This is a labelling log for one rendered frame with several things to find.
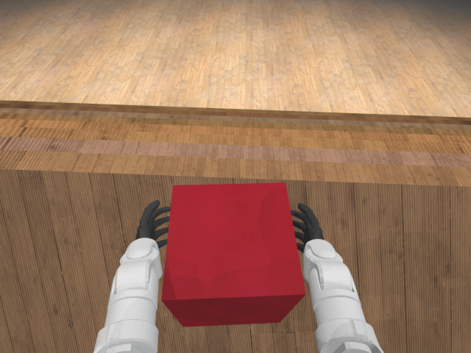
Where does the robot right forearm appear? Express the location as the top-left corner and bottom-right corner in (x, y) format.
(302, 239), (384, 353)

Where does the left robot hand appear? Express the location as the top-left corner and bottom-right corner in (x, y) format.
(135, 200), (171, 248)

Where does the carton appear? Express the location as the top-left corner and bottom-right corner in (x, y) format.
(161, 182), (305, 327)

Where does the robot left forearm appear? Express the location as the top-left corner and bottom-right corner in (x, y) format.
(93, 238), (163, 353)

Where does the right robot hand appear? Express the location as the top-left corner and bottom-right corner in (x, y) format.
(291, 203), (324, 253)

